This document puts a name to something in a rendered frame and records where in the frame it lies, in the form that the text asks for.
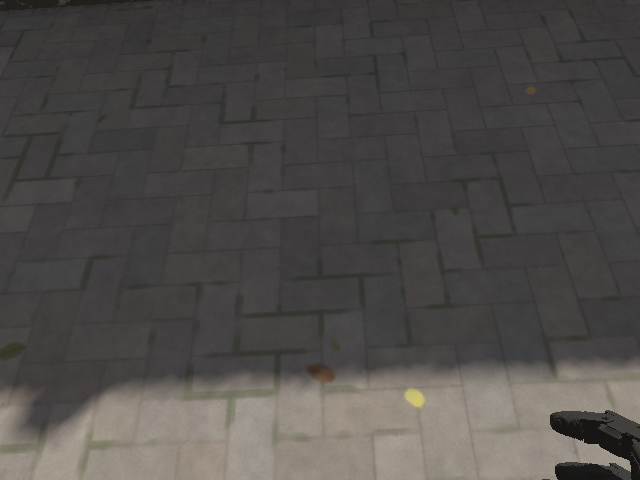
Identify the robot right hand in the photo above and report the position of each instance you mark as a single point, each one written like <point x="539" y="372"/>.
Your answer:
<point x="613" y="432"/>

